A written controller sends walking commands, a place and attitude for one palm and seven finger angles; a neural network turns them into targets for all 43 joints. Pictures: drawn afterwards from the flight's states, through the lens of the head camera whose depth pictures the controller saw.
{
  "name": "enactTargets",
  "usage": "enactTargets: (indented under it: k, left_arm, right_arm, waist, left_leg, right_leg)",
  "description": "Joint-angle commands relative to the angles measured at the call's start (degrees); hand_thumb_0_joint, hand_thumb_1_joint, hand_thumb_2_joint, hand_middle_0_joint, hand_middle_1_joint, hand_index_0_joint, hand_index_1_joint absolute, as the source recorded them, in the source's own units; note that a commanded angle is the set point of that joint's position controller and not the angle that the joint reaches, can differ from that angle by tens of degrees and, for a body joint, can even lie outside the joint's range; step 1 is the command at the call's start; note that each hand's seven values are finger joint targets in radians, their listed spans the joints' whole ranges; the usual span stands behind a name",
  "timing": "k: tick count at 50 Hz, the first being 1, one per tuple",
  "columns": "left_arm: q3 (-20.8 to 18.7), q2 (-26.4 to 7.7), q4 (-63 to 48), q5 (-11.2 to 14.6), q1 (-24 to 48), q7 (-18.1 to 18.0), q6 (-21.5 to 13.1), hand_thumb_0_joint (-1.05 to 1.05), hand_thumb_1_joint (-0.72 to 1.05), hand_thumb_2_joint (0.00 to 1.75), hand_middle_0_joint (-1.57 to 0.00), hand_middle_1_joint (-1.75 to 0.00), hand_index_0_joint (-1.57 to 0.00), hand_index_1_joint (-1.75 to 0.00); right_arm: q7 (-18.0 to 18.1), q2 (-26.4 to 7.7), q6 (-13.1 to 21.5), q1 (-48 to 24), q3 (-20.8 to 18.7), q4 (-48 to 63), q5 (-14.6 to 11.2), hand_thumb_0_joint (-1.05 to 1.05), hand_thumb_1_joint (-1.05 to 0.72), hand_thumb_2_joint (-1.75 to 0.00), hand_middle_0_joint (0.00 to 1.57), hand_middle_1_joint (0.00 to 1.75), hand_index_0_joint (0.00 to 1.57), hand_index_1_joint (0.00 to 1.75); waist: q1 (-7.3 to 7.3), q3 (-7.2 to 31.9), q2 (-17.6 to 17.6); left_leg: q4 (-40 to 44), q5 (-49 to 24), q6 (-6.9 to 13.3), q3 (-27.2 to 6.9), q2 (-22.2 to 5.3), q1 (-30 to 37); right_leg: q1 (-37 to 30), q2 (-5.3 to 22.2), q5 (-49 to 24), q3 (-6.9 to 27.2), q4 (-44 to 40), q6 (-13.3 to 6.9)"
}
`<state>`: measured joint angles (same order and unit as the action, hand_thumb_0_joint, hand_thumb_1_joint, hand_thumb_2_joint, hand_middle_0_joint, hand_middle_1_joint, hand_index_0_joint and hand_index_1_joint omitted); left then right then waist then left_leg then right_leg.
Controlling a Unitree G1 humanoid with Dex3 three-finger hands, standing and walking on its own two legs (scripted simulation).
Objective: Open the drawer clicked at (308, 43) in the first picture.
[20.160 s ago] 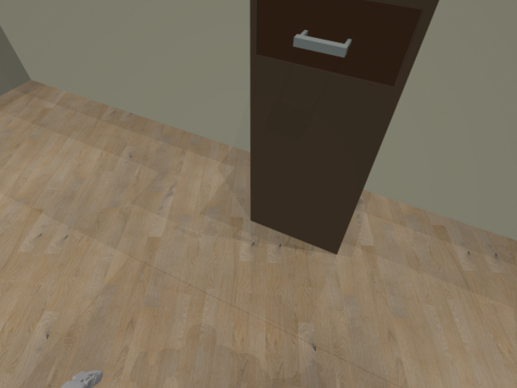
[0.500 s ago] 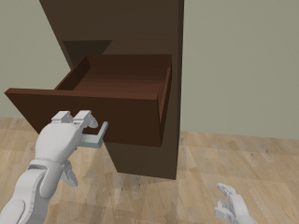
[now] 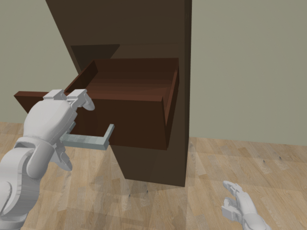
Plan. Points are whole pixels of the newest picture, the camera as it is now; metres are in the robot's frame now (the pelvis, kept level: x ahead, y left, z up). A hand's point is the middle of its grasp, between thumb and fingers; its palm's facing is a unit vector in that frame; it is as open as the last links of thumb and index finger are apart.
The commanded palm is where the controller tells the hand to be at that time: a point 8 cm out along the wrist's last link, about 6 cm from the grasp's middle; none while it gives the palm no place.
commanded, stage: lift the hand off the handle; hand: left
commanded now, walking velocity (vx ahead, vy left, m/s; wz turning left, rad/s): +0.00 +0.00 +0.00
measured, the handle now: (86, 134) +0.29 +0.22 +0.14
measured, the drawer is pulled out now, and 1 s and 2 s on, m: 0.30 0.30 0.30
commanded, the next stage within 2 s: draw the hand back to the body in 0.64 s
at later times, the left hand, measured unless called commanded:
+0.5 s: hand (59, 96) +0.27 +0.22 +0.28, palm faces +0.29 -0.03 -0.96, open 13.8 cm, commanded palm +0.21 +0.22 +0.34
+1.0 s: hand (55, 103) +0.25 +0.22 +0.27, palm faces +0.26 -0.01 -0.97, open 13.8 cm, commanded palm +0.19 +0.24 +0.34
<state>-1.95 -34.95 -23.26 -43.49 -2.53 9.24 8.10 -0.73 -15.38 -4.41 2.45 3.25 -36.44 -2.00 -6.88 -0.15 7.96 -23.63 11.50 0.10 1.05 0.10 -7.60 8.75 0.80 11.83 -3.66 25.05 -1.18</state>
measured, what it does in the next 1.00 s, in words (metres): stands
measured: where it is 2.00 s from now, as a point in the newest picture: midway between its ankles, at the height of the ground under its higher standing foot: outside the picture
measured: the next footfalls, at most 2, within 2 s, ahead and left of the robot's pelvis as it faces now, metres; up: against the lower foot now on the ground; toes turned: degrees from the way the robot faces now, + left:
none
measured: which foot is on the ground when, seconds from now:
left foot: down 0.00-1.00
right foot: down 0.00-1.00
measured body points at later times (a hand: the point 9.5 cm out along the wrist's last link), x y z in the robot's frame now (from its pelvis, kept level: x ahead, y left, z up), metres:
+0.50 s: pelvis -0.01 +0.00 +0.00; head -0.03 -0.07 +0.44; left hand +0.25 +0.22 +0.33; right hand +0.24 -0.19 -0.09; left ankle +0.02 +0.12 -0.74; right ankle +0.03 -0.10 -0.74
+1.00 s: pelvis -0.01 +0.00 -0.01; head -0.03 -0.06 +0.44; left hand +0.23 +0.22 +0.32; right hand +0.23 -0.19 -0.09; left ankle +0.02 +0.12 -0.74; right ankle +0.03 -0.10 -0.74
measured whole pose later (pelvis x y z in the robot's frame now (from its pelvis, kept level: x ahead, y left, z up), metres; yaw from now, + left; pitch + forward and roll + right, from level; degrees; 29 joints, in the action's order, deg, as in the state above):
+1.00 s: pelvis -0.01 +0.00 -0.01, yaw -1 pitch -3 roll +1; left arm -8.1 -43.3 -26.1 -36.4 8.7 19.0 12.1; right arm -1.3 -16.5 -4.7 2.8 3.9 -34.6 -3.2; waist -6.4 1.1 8.3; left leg -29.0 12.9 0.2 1.8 0.2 -13.0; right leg 14.5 1.1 13.2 -2.9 30.7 -1.1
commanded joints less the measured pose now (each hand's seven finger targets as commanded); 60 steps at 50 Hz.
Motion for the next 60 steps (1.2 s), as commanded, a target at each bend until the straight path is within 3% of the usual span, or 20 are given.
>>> enactTargets:
  k: [1, 2, 4, 7, 9, 17, 19, 23, 25, 27, 28, 30, 32, 34, 38, 40, 47, 52, 54, 60]
  left_arm:
    - [-11.12, -14.77, -11.63, 0.24, 18.01, -1.59, -1.27, 0.0, -0.5, 0.3, -0.3, -1.2, -0.3, -1.2]
    - [-14.3, -17.81, -12.37, 1.44, 18.67, -1.67, -1.25, 0.0, -0.5, 0.3, -0.3, -1.2, -0.3, -1.2]
    - [-8.25, -11.93, -7.25, 0.65, 21.45, -0.93, -0.53, 0.0, -0.5, 0.3, -0.3, -1.2, -0.3, -1.2]
    - [-12.61, -17.42, -12.01, 2.08, 26.01, -0.64, -0.62, 0.0, -0.5, 0.3, -0.3, -1.2, -0.3, -1.2]
    - [-9.3, -14.3, -9.61, 1.16, 27.38, -0.17, -0.44, 0.0, -0.5, 0.3, -0.3, -1.2, -0.3, -1.2]
    - [-14.94, -20.84, -3.97, 2.65, 29.98, 2.76, 4.05, 0.0, -0.5, 0.3, -0.3, -1.2, -0.3, -1.2]
    - [-11.56, -17.06, -1.45, 2.43, 29.48, 4.33, 4.95, 0.0, -0.5, 0.3, -0.3, -1.2, -0.3, -1.2]
    - [-12.31, -19.06, -7.27, 2.89, 31.45, 6.47, 5.33, 0.0, -0.5, 0.3, -0.3, -1.2, -0.3, -1.2]
    - [-11.5, -18.7, -6.36, 3.17, 32.44, 7.03, 5.49, 0.0, -0.5, 0.3, -0.3, -1.2, -0.3, -1.2]
    - [-16.06, -24.53, -9.42, 3.75, 35.73, 6.62, 5.02, 0.0, -0.5, 0.3, -0.3, -1.2, -0.3, -1.2]
    - [-13.29, -21.31, -7.44, 2.69, 36.5, 7.09, 5.6, 0.0, -0.5, 0.3, -0.3, -1.2, -0.3, -1.2]
    - [-14.44, -21.63, -1.84, 3.47, 33.2, 7.43, 6.13, 0.0, -0.5, 0.3, -0.3, -1.2, -0.3, -1.2]
    - [-17.2, -24.71, -4.93, 4.65, 33.29, 7.43, 5.69, 0.0, -0.5, 0.3, -0.3, -1.2, -0.3, -1.2]
    - [-13.32, -19.74, -0.51, 4.38, 32.23, 8.13, 6.42, 0.0, -0.5, 0.3, -0.3, -1.2, -0.3, -1.2]
    - [-13.6, -21.74, -6.96, 3.68, 34.78, 8.72, 5.63, 0.0, -0.5, 0.3, -0.3, -1.2, -0.3, -1.2]
    - [-12.96, -20.87, -6.43, 3.91, 31.8, 9.01, 5.55, 0.0, -0.5, 0.3, -0.3, -1.2, -0.3, -1.2]
    - [-21.7, -27.77, -10.82, 6.24, 27.74, 6.72, 3.86, 0.0, -0.5, 0.3, -0.3, -1.2, -0.3, -1.2]
    - [-22.15, -26.92, -6.75, 8.04, 24.32, 6.98, 4.72, 0.0, -0.5, 0.3, -0.3, -1.2, -0.3, -1.2]
    - [-18.36, -22.46, -6.18, 7.77, 22.61, 8.1, 5.03, 0.0, -0.5, 0.3, -0.3, -1.2, -0.3, -1.2]
    - [-18.42, -23.58, -13.59, 7.68, 20.32, 9.31, 2.69, 0.0, -0.5, 0.3, -0.3, -1.2, -0.3, -1.2]
  right_arm:
    - [0.26, -4.29, 3.46, -12.54, -1.58, 10.6, -0.04, 0.0, -0.9, -0.9, 0.2, 0.3, 0.2, 0.3]
    - [0.41, -4.83, 3.86, -13.12, -1.61, 10.63, -0.57, 0.0, -0.9, -0.9, 0.2, 0.3, 0.2, 0.3]
    - [0.12, -3.74, 3.69, -12.68, -1.15, 9.74, -0.43, 0.0, -0.9, -0.9, 0.2, 0.3, 0.2, 0.3]
    - [0.24, -4.89, 4.29, -13.73, -1.49, 10.8, -0.85, 0.0, -0.9, -0.9, 0.2, 0.3, 0.2, 0.3]
    - [-0.09, -3.77, 4.15, -12.99, -1.26, 10.23, -0.49, 0.0, -0.9, -0.9, 0.2, 0.3, 0.2, 0.3]
    - [-0.54, -5.53, 2.6, -14.42, -1.24, 10.71, -1.6, 0.0, -0.9, -0.9, 0.2, 0.3, 0.2, 0.3]
    - [-1.05, -4.68, 2.12, -13.86, -0.82, 10.8, -1.49, 0.0, -0.9, -0.9, 0.2, 0.3, 0.2, 0.3]
    - [-1.26, -4.83, 2.26, -15.17, -0.55, 12.91, -1.47, 0.0, -0.9, -0.9, 0.2, 0.3, 0.2, 0.3]
    - [-0.93, -5.36, 2.05, -14.37, -0.79, 12.63, -1.68, 0.0, -0.9, -0.9, 0.2, 0.3, 0.2, 0.3]
    - [-0.47, -6.11, 2.41, -14.57, -1.29, 12.5, -1.75, 0.0, -0.9, -0.9, 0.2, 0.3, 0.2, 0.3]
    - [-0.84, -4.87, 2.63, -14.9, -0.65, 12.84, -1.33, 0.0, -0.9, -0.9, 0.2, 0.3, 0.2, 0.3]
    - [-0.72, -5.67, 2.09, -12.96, -0.99, 11.76, -1.73, 0.0, -0.9, -0.9, 0.2, 0.3, 0.2, 0.3]
    - [-0.54, -6.27, 2.24, -13.59, -1.45, 12.25, -1.91, 0.0, -0.9, -0.9, 0.2, 0.3, 0.2, 0.3]
    - [-0.9, -5.21, 2.16, -13.0, -0.85, 11.86, -1.98, 0.0, -0.9, -0.9, 0.2, 0.3, 0.2, 0.3]
    - [-0.89, -5.29, 2.78, -14.09, -0.84, 13.26, -1.66, 0.0, -0.9, -0.9, 0.2, 0.3, 0.2, 0.3]
    - [-0.6, -5.59, 2.49, -13.4, -1.02, 13.04, -1.84, 0.0, -0.9, -0.9, 0.2, 0.3, 0.2, 0.3]
    - [-0.09, -6.01, 3.15, -12.92, -1.4, 12.46, -1.39, 0.0, -0.9, -0.9, 0.2, 0.3, 0.2, 0.3]
    - [0.0, -6.37, 3.31, -12.6, -1.44, 12.17, -1.8, 0.0, -0.9, -0.9, 0.2, 0.3, 0.2, 0.3]
    - [-0.19, -5.38, 3.38, -12.69, -0.88, 12.55, -1.66, 0.0, -0.9, -0.9, 0.2, 0.3, 0.2, 0.3]
    - [0.61, -5.77, 4.48, -12.4, -1.06, 13.1, -1.18, 0.0, -0.9, -0.9, 0.2, 0.3, 0.2, 0.3]
  waist:
    - [0.08, 10.16, -4.62]
    - [0.13, 10.8, -3.19]
    - [1.19, 7.53, -4.69]
    - [0.26, 11.03, -1.67]
    - [0.65, 11.43, -3.83]
    - [-0.63, 11.26, -4.29]
    - [0.11, 10.62, -6.89]
    - [-0.69, 14.88, -5.6]
    - [0.22, 11.53, -6.7]
    - [-0.39, 14.29, -3.47]
    - [-0.73, 15.45, -3.95]
    - [-0.15, 10.68, -7.04]
    - [-0.67, 13.19, -4.7]
    - [0.47, 10.38, -7.65]
    - [-0.38, 16.03, -4.34]
    - [0.34, 12.6, -5.61]
    - [-0.93, 13.89, -3.56]
    - [-0.44, 10.83, -4.95]
    - [0.27, 10.26, -6.02]
    - [0.36, 10.88, -4.97]
  left_leg:
    - [3.37, -6.92, 0.7, -0.14, 1.22, -1.03]
    - [2.7, -6.45, 0.48, -0.57, 0.83, -0.93]
    - [3.81, -5.33, 0.29, -0.37, 0.94, -2.27]
    - [3.06, -5.3, 0.27, -0.97, 0.84, -1.26]
    - [3.59, -5.64, 0.32, -0.71, 1.13, -1.21]
    - [2.52, -5.1, 0.04, -0.52, 0.33, -4.76]
    - [2.42, -5.11, 0.19, -0.1, 0.46, -5.63]
    - [1.03, -5.52, 0.37, -0.33, 0.83, -5.67]
    - [1.34, -3.72, 0.63, -0.27, 0.61, -5.85]
    - [0.74, -4.26, 0.6, -0.53, 0.53, -4.7]
    - [0.34, -5.43, 0.42, -0.56, 1.03, -5.66]
    - [1.2, -3.15, 0.38, -0.45, 0.3, -7.03]
    - [-0.14, -4.51, 0.29, -0.27, 0.16, -6.34]
    - [0.3, -3.49, 0.28, -0.26, 0.16, -7.78]
    - [-0.91, -4.04, 0.31, -0.51, 0.93, -6.88]
    - [-0.09, -2.44, 0.51, -0.35, 0.54, -6.89]
    - [-1.06, -4.55, 0.23, -0.84, -0.02, -6.34]
    - [-1.16, -3.03, 0.0, -0.59, -0.4, -7.66]
    - [-0.89, -2.62, 0.13, -0.25, -0.06, -7.71]
    - [-0.23, -1.27, 0.48, -1.22, 0.16, -6.37]
  right_leg:
    - [-4.51, -0.5, -3.59, 2.72, -4.48, 0.71]
    - [-4.88, -0.57, -3.59, 3.49, -4.27, 0.44]
    - [-2.31, -0.63, -0.91, 2.16, -4.74, 0.67]
    - [-4.16, -0.36, -2.09, 3.52, -4.22, 0.19]
    - [-3.59, -0.51, -0.94, 2.48, -4.18, 0.46]
    - [-4.4, 0.33, -2.39, 4.25, -2.86, 0.09]
    - [-3.61, 0.37, -1.78, 3.41, -2.43, 0.54]
    - [-5.36, 0.87, -2.52, 4.42, -0.9, 0.39]
    - [-2.3, 0.67, -0.72, 3.91, -1.72, 0.82]
    - [-3.34, 0.75, -1.49, 4.71, -1.19, 0.29]
    - [-4.15, 0.94, -1.63, 4.56, -0.35, 0.22]
    - [-1.38, 0.65, 0.39, 3.77, -1.35, 0.6]
    - [-3.0, 1.25, -2.29, 5.2, -0.73, 0.21]
    - [-1.04, 0.93, -0.31, 3.74, -0.75, 0.7]
    - [-3.91, 1.37, -0.73, 5.18, 0.18, 0.41]
    - [-1.12, 0.89, 0.8, 4.07, -0.52, 0.9]
    - [-2.81, 1.18, -2.08, 4.94, -0.13, 0.23]
    - [-1.04, 1.35, -0.83, 4.92, -0.82, 0.55]
    - [-0.28, 1.16, 0.33, 3.86, -0.68, 1.09]
    - [0.25, 0.85, 1.72, 3.19, -0.78, 1.11]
